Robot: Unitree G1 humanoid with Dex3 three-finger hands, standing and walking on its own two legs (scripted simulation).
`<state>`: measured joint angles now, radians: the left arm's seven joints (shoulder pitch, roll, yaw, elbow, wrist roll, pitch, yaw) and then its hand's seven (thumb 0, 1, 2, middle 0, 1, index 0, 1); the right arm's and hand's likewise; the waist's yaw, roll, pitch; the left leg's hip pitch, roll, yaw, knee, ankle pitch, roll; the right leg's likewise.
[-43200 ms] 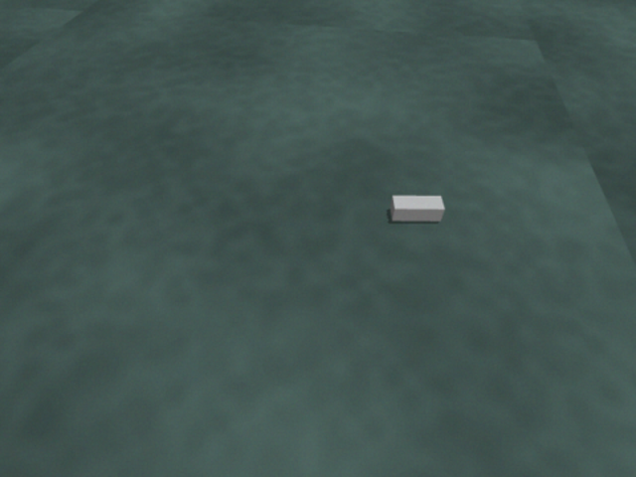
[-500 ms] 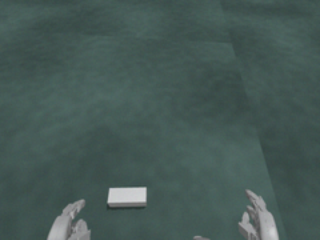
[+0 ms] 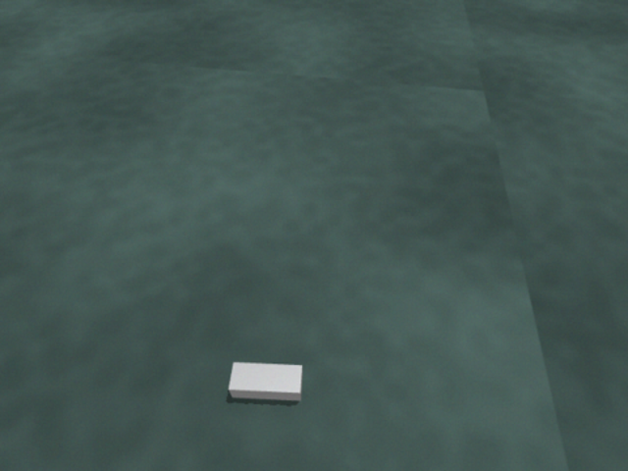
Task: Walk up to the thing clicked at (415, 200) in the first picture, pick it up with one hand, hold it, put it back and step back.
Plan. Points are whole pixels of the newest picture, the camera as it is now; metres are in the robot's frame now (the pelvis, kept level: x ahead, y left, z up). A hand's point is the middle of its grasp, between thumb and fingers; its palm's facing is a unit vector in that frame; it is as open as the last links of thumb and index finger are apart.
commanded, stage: stand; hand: left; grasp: from above
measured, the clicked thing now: (267, 381) +0.47 +0.17 -0.72
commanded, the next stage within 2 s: none
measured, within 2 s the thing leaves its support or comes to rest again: neither
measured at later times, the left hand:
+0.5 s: hand out of the picture +0.04 +0.24 -0.14, palm faces +0.05 -0.94 -0.35, open 7.4 cm
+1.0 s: hand out of the picture +0.05 +0.23 -0.13, palm faces +0.03 -0.94 -0.34, open 7.4 cm
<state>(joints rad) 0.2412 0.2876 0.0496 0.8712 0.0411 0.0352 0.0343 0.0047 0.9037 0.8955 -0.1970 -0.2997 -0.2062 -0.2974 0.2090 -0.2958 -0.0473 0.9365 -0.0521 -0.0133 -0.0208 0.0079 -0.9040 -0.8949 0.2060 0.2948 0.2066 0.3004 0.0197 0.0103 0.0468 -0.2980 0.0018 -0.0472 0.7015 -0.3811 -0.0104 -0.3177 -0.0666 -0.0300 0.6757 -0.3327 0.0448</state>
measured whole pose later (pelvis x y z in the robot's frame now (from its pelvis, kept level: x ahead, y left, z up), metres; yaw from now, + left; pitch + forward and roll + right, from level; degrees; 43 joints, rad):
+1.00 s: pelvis +0.00 -0.02 +0.03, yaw +0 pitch -4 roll +0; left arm 0.12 0.31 0.04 1.17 0.02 0.00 0.01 0.00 0.90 0.90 -0.20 -0.30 -0.21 -0.30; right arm 0.15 -0.32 -0.01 1.12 -0.02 0.00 -0.02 0.00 -0.91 -0.89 0.21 0.29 0.21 0.30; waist 0.01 0.02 0.08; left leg -0.10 0.03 -0.06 0.38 -0.21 -0.04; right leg -0.12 -0.04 -0.05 0.36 -0.17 0.02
